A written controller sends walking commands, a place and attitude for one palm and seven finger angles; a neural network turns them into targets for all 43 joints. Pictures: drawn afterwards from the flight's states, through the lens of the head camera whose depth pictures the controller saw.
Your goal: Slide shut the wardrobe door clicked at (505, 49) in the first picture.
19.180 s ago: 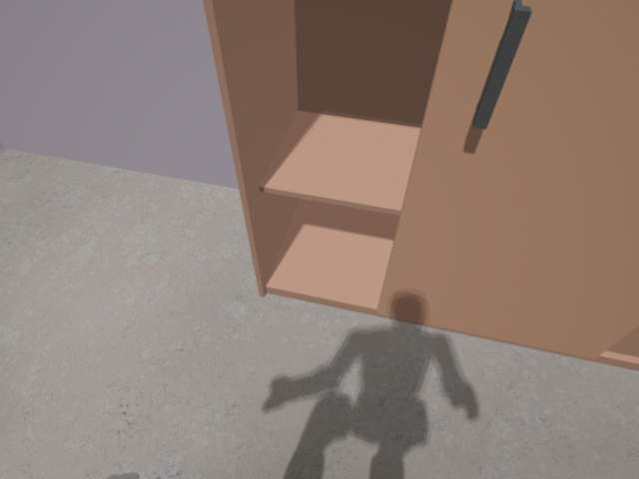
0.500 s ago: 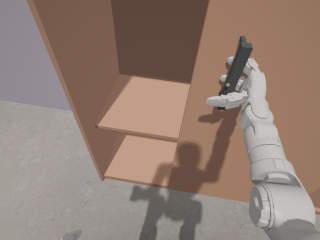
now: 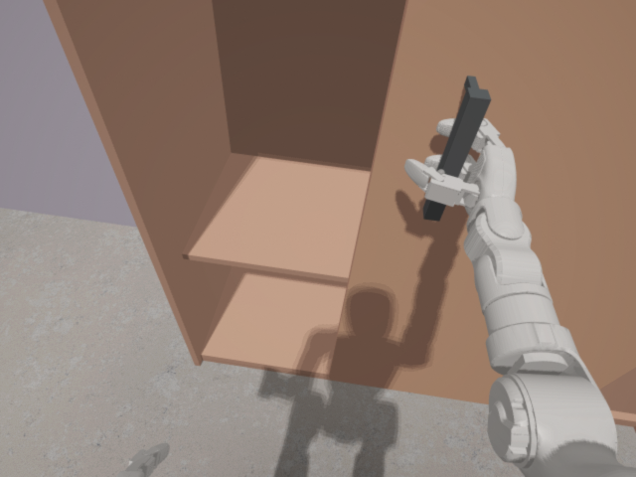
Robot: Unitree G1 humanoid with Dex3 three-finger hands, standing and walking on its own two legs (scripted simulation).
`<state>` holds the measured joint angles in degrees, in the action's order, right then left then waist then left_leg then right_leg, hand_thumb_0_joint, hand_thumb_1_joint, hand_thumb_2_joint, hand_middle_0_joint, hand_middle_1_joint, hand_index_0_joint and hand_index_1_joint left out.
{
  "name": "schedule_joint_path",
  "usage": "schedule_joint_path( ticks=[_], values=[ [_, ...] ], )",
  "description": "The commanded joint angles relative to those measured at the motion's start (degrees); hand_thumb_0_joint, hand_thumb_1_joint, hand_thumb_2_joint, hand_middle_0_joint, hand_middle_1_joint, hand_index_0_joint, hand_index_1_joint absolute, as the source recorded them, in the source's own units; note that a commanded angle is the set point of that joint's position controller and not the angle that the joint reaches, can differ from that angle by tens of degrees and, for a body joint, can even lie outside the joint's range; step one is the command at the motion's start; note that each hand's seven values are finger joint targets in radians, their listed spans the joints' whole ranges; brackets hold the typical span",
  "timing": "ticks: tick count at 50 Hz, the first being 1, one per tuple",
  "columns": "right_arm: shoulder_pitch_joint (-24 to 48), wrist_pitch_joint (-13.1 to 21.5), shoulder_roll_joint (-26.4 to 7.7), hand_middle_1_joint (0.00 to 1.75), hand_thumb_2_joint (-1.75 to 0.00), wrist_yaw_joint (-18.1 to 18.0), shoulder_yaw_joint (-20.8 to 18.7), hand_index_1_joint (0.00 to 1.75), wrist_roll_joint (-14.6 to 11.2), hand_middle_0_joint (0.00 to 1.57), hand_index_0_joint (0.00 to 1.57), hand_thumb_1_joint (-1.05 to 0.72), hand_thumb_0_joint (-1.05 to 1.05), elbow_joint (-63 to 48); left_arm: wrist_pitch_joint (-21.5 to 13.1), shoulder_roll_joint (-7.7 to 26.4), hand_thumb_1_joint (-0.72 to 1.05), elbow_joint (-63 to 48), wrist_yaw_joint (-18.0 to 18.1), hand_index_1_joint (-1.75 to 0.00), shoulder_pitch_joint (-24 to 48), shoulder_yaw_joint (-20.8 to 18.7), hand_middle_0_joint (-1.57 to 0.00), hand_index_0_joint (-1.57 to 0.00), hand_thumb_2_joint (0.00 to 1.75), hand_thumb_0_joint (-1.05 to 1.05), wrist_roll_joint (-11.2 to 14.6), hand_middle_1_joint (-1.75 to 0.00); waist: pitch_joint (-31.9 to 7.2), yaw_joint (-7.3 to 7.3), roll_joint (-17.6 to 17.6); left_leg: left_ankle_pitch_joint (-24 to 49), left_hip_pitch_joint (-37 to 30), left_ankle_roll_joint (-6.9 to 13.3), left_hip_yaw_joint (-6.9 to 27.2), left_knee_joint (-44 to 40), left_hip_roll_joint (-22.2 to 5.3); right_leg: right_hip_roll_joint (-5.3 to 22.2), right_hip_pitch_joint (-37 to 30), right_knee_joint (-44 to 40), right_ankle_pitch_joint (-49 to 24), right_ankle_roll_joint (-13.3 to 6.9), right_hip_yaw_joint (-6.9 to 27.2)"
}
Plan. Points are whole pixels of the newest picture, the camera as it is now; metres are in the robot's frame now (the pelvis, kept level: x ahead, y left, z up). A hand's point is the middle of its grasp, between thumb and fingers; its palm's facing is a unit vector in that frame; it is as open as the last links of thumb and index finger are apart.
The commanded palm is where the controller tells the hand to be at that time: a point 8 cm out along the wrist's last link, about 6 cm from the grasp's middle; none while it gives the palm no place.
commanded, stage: grip the handle and tug to test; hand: right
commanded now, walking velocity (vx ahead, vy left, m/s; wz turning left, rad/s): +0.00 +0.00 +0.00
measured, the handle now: (450, 153) +0.50 -0.11 +0.18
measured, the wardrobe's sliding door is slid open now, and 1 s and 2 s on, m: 0.42 0.42 0.39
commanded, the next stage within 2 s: tug the door sideways, standing still in 0.94 s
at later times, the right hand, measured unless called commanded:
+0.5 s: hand (439, 174) +0.45 -0.09 +0.18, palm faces +0.03 +1.00 +0.01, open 6.0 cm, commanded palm +0.42 -0.15 +0.18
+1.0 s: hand (438, 175) +0.44 -0.09 +0.18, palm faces +0.02 +1.00 +0.02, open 6.0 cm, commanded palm +0.40 -0.14 +0.18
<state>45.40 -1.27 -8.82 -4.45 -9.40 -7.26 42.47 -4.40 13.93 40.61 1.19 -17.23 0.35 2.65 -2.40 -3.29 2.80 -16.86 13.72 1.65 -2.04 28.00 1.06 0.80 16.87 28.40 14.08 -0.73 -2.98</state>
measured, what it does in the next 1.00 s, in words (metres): stands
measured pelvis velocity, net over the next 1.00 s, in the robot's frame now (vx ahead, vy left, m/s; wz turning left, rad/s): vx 0.02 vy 0.01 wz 0.03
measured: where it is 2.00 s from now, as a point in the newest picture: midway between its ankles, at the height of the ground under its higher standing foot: outside the picture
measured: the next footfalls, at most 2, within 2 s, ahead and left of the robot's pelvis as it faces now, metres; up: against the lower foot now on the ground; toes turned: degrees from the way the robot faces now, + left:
none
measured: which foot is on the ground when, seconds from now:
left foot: down 0.00-1.00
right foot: down 0.00-1.00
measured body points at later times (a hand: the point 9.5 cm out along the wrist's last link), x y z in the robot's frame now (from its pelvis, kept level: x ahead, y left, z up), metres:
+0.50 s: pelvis +0.00 +0.01 +0.00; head +0.01 +0.03 +0.45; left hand +0.09 +0.26 -0.12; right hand +0.44 -0.14 +0.18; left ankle -0.03 +0.10 -0.74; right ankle +0.01 -0.11 -0.74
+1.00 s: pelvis +0.02 +0.01 +0.00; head +0.02 +0.03 +0.45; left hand +0.12 +0.26 -0.11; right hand +0.44 -0.14 +0.18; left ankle -0.03 +0.10 -0.74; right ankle +0.01 -0.11 -0.74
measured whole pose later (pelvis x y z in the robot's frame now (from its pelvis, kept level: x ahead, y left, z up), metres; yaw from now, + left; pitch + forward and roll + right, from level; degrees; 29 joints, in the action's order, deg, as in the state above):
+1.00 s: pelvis +0.02 +0.01 +0.00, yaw +2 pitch +2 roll +0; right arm 34.8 -6.8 -9.0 -3.8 -10.5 -8.5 27.5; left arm -1.7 13.9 37.0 0.9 -16.5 0.3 2.9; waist -3.1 -4.0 3.0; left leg -16.7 10.6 2.0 -0.3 25.2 1.9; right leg 1.6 13.0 25.5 14.5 -0.2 -4.5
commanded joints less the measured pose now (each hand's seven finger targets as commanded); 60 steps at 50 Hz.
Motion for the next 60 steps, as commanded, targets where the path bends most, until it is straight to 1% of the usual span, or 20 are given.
schedule_joint_path(
  ticks=[1,3,6,8,13,19,21,24,27,28,32,34,36,43,46,47,52,54,58,60],
  values=[
    [29.31,3.89,-10.43,1.37,-0.80,0.21,-1.99,1.37,-0.32,0.43,0.43,-0.67,0.00,-14.63,-2.46,7.02,0.90,-6.79,0.61,-0.30,1.28,-2.28,-0.20,-0.20,0.90,0.00,0.14,-0.30,-17.53,0.18,-5.28,22.51,-2.12,-0.67,1.27,-3.55,-0.09,-0.74,-11.27,-0.61,-16.17,-1.94,2.01],
    [28.30,4.27,-10.49,1.38,-0.84,0.33,-2.31,1.38,-0.33,0.44,0.44,-0.76,0.00,-16.79,-2.59,6.82,0.90,-7.42,0.48,-0.30,1.48,-2.27,-0.20,-0.20,0.90,0.00,0.14,-0.30,-19.44,0.53,-4.80,24.06,-2.80,-0.78,1.38,-3.25,0.05,-0.68,-12.45,-0.65,-17.45,-2.02,1.88],
    [26.56,4.08,-10.35,1.40,-0.90,0.66,-1.92,1.40,-0.61,0.45,0.45,-0.90,0.00,-16.28,-2.45,6.94,0.90,-7.41,0.54,-0.30,1.83,-2.21,-0.20,-0.20,0.90,0.00,0.21,-0.30,-18.30,0.70,-6.35,23.69,-3.48,-0.73,1.27,-3.66,0.01,-0.79,-11.55,-0.87,-17.00,-1.96,1.88],
    [27.22,3.98,-8.70,1.40,-0.90,0.93,-0.80,1.40,-0.87,0.45,0.45,-0.90,0.00,-16.55,-2.53,6.70,0.90,-7.59,0.44,-0.30,2.06,-2.09,-0.20,-0.20,0.90,0.00,0.38,-0.30,-17.32,0.31,-4.71,22.70,-1.97,-0.79,1.28,-3.81,0.21,-0.70,-12.21,-0.99,-16.07,-1.93,1.86],
    [25.86,3.76,-12.49,1.40,-0.90,0.61,-4.02,1.40,-0.60,0.45,0.45,-0.90,0.00,-17.36,-2.37,6.99,0.90,-7.73,0.64,-0.30,1.92,-2.23,-0.20,-0.20,0.90,0.00,0.21,-0.30,-18.32,0.97,-6.20,23.93,-3.91,-0.91,1.43,-3.79,0.10,-0.72,-11.28,-1.15,-16.46,-2.07,1.67],
    [24.51,2.83,-11.36,1.40,-0.90,0.65,-3.32,1.40,-0.67,0.45,0.45,-0.90,0.00,-17.64,-1.93,6.72,0.90,-7.94,0.64,-0.30,2.37,-2.19,-0.20,-0.20,0.90,0.00,0.27,-0.30,-17.59,0.92,-4.96,24.97,-3.94,-1.06,1.58,-4.11,-0.03,-0.81,-11.26,-1.20,-16.73,-2.08,1.16],
    [24.26,2.46,-14.43,1.40,-0.90,0.36,-5.78,1.40,-0.72,0.45,0.45,-0.90,0.00,-16.61,-1.56,7.14,0.90,-7.71,0.92,-0.30,2.23,-2.14,-0.20,-0.20,0.90,0.00,0.07,-0.30,-16.98,1.35,-7.35,24.47,-5.31,-1.08,1.66,-4.44,-0.21,-0.90,-9.74,-1.48,-15.84,-2.17,1.21],
    [26.14,2.38,-12.62,1.40,-0.90,0.83,-3.85,1.40,-0.61,0.45,0.45,-0.90,0.00,-17.53,-1.55,6.83,0.90,-7.95,1.05,-0.30,2.41,-2.10,-0.20,-0.20,0.90,0.00,0.23,-0.30,-16.73,0.57,-5.93,24.86,-4.60,-1.29,1.88,-4.42,-0.22,-0.99,-10.04,-1.55,-15.35,-2.23,0.89],
    [23.56,2.29,-13.91,1.40,-0.90,0.73,-5.52,1.40,-0.71,0.45,0.45,-0.90,0.00,-17.24,-1.35,6.85,0.90,-8.20,1.02,-0.30,2.29,-2.15,-0.20,-0.20,0.90,0.00,0.20,-0.30,-18.42,1.33,-6.19,25.73,-5.80,-1.21,1.97,-4.26,-0.23,-1.03,-10.41,-1.52,-16.30,-2.23,0.97],
    [23.14,2.09,-11.77,1.40,-0.90,1.10,-3.75,1.40,-0.91,0.45,0.45,-0.90,0.00,-17.37,-1.38,6.61,0.90,-8.44,0.95,-0.30,2.64,-1.99,-0.20,-0.20,0.90,0.00,0.27,-0.30,-17.37,1.17,-5.05,25.85,-5.29,-1.22,1.92,-4.36,-0.22,-1.10,-10.33,-1.57,-16.22,-2.18,0.76],
    [21.92,1.93,-13.24,1.40,-0.90,1.20,-4.91,1.40,-1.08,0.45,0.45,-0.90,0.00,-17.33,-1.08,6.85,0.90,-8.73,1.00,-0.30,2.81,-1.95,-0.20,-0.20,0.90,0.00,0.33,-0.30,-16.88,1.38,-6.95,25.29,-5.85,-1.30,1.97,-4.62,-0.27,-1.04,-9.51,-1.86,-15.17,-2.28,0.82],
    [21.15,1.65,-10.78,1.40,-0.90,1.49,-2.77,1.40,-1.10,0.45,0.45,-0.90,0.00,-18.09,-1.14,6.61,0.90,-9.12,0.91,-0.30,3.23,-1.89,-0.20,-0.20,0.90,0.00,0.46,-0.30,-16.14,1.25,-5.46,24.87,-4.99,-1.21,1.67,-4.58,-0.17,-1.06,-9.93,-1.89,-15.24,-2.14,0.70],
    [20.47,1.42,-10.39,1.40,-0.90,1.25,-2.34,1.40,-0.96,0.45,0.45,-0.90,0.00,-19.27,-1.04,6.64,0.90,-9.22,0.79,-0.30,3.22,-1.98,-0.20,-0.20,0.90,0.00,0.40,-0.30,-16.82,1.51,-4.44,24.71,-5.13,-0.88,1.55,-4.45,-0.23,-0.97,-10.75,-1.69,-16.37,-2.05,0.94],
    [12.86,-0.11,-12.30,1.40,-0.90,1.30,-5.16,1.40,-1.50,0.45,0.45,-0.90,0.00,-24.10,-0.54,6.79,0.90,-10.78,0.48,-0.30,4.15,-2.22,-0.20,-0.20,0.90,0.00,0.31,-0.30,-19.50,3.11,-7.68,30.95,-9.11,-1.31,1.48,-3.73,-0.29,-0.94,-10.91,-1.83,-19.99,-2.16,0.57],
    [7.63,-0.91,-10.52,1.40,-0.90,1.66,-4.04,1.40,-1.71,0.45,0.45,-0.90,0.00,-28.93,-0.28,6.34,0.90,-12.07,0.06,-0.30,5.60,-2.17,-0.20,-0.20,0.90,0.00,0.35,-0.30,-19.90,4.33,-4.55,34.88,-10.86,-0.89,1.10,-3.10,-0.54,-1.00,-12.12,-1.55,-24.03,-1.81,0.27],
    [7.97,-1.16,-8.70,1.40,-0.90,1.83,-2.29,1.40,-1.83,0.45,0.45,-0.90,0.00,-30.31,-0.30,6.28,0.90,-12.16,-0.05,-0.30,5.68,-2.11,-0.20,-0.20,0.90,0.00,0.48,-0.30,-19.29,3.47,-5.52,35.18,-9.83,-1.11,0.86,-3.19,-0.33,-0.76,-12.85,-1.66,-24.52,-1.86,0.24],
    [3.96,-3.73,-10.66,1.40,-0.90,1.30,-4.42,1.40,-2.09,0.45,0.45,-0.90,0.00,-34.83,0.43,6.52,0.90,-12.97,-0.07,-0.30,6.50,-2.22,-0.20,-0.20,0.90,0.00,0.32,-0.30,-19.45,4.08,-6.46,39.75,-11.61,-1.47,0.94,-3.07,-0.59,-0.65,-13.05,-1.45,-26.99,-1.88,0.07],
    [11.09,-4.92,-4.76,1.40,-0.90,1.02,1.76,1.40,-1.94,0.45,0.45,-0.90,0.00,-35.69,0.36,6.11,0.90,-11.99,0.06,-0.30,6.58,-2.25,-0.20,-0.20,0.90,0.00,0.43,-0.30,-17.39,1.80,-5.54,38.84,-8.37,-1.59,0.71,-3.48,-0.36,-0.61,-14.26,-0.92,-27.04,-1.93,0.15],
    [19.72,-6.95,-2.15,1.40,-0.90,-1.50,4.48,1.40,-0.81,0.45,0.45,-0.90,0.00,-32.58,0.74,6.06,0.90,-9.32,0.32,-0.30,5.00,-2.54,-0.20,-0.20,0.90,0.00,0.04,-0.30,-16.68,-0.36,-3.14,35.36,-3.75,-1.31,0.66,-3.64,-0.02,-0.57,-16.12,0.40,-27.52,-1.87,1.04],
    [19.93,-7.40,0.33,1.40,-0.90,-2.40,6.19,1.40,-0.44,0.45,0.45,-0.90,0.00,-32.13,0.77,5.84,0.90,-8.88,0.23,-0.30,4.55,-2.68,-0.20,-0.20,0.90,0.00,-0.24,-0.30,-18.15,-0.47,-3.53,35.22,-3.17,-1.11,0.22,-2.86,0.02,-0.51,-17.09,0.84,-29.17,-1.70,1.65]
  ],
)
